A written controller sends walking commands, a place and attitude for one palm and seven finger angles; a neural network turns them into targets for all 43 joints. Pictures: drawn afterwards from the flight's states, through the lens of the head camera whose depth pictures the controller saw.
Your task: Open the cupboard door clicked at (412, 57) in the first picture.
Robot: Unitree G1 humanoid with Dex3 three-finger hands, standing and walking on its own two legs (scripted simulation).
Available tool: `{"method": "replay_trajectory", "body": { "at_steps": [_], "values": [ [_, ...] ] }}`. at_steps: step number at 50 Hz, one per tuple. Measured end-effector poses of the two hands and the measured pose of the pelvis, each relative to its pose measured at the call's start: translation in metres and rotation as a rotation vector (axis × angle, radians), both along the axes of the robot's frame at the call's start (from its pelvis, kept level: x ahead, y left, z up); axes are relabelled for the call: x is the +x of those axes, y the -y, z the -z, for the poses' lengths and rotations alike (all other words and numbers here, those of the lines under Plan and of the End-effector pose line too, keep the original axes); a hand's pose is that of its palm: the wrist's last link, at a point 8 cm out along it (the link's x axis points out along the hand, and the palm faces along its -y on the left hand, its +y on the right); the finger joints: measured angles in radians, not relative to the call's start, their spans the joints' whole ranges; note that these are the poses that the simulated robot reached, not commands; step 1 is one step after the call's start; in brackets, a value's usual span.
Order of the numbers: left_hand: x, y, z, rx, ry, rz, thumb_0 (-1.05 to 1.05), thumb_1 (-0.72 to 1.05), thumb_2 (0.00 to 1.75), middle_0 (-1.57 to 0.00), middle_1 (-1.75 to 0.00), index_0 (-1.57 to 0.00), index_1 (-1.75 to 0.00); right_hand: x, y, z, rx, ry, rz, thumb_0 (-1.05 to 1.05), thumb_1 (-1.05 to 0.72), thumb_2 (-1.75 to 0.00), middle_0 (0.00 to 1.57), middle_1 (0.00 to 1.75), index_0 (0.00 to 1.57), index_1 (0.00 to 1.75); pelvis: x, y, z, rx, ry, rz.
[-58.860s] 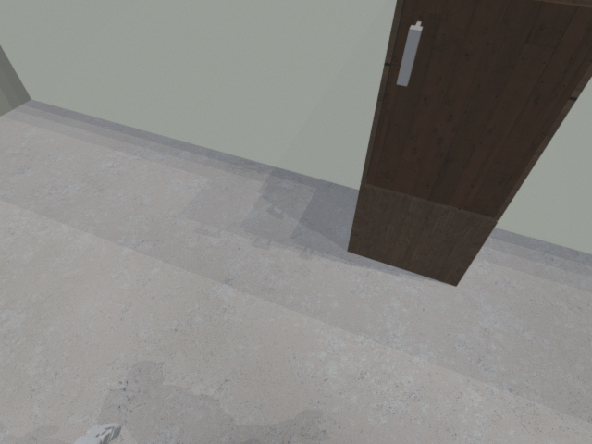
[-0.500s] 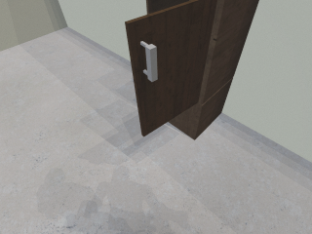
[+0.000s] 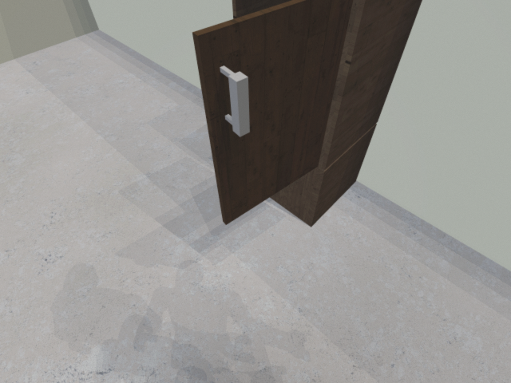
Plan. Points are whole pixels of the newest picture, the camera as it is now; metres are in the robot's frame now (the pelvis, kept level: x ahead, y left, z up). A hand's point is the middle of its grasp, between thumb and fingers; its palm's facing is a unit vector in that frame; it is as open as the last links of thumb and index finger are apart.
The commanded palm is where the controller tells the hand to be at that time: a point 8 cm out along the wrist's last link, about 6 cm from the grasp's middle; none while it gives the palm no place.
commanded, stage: look to check the result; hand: left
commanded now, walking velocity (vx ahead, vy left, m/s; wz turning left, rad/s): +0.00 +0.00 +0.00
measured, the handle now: (233, 101) +0.62 +0.08 +0.10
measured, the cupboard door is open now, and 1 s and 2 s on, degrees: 82 82 82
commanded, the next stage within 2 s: stand and wait in 0.26 s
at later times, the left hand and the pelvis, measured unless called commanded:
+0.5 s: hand out of the picture +0.10 +0.23 -0.16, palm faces -0.02 -0.94 -0.33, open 7.4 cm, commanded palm none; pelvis +0.01 -0.01 +0.00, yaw -1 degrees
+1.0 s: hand out of the picture +0.09 +0.24 -0.16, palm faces -0.04 -0.94 -0.33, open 7.4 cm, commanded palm none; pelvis +0.01 +0.00 +0.00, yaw -1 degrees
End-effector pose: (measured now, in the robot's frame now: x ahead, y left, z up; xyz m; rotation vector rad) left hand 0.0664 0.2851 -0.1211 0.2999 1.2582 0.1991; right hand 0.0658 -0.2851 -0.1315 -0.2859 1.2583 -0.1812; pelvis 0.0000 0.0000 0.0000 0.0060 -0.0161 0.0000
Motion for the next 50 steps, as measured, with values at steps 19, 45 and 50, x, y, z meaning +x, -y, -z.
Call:
{"method": "replay_trajectory", "body": {
  "at_steps": [19, 45, 50],
  "values": [
    [0.017, 0.004, -0.003, 0.01, 0.018, 0.008, 0.01, 0.9, 0.9, -0.2, -0.3, -0.2, -0.29, 0.017, 0.003, 0.0, 0.007, 0.018, 0.005, 0.0, -0.91, -0.9, 0.2, 0.3, 0.2, 0.3, 0.012, 0.005, 0.0, 0.0, 0.001, 0.006],
    [0.02, 0.0, 0.0, -0.002, 0.023, 0.029, 0.01, 0.9, 0.9, -0.2, -0.3, -0.2, -0.29, -0.002, 0.001, -0.003, -0.007, -0.005, 0.03, 0.0, -0.91, -0.9, 0.2, 0.3, 0.2, 0.3, 0.009, 0.0, -0.001, -0.002, 0.008, 0.017],
    [0.016, -0.003, 0.0, -0.002, 0.015, 0.029, 0.01, 0.9, 0.9, -0.2, -0.3, -0.2, -0.29, -0.004, -0.002, -0.003, -0.005, -0.006, 0.029, 0.0, -0.91, -0.9, 0.2, 0.3, 0.2, 0.3, 0.007, -0.002, -0.001, -0.002, 0.008, 0.018]
  ]
}}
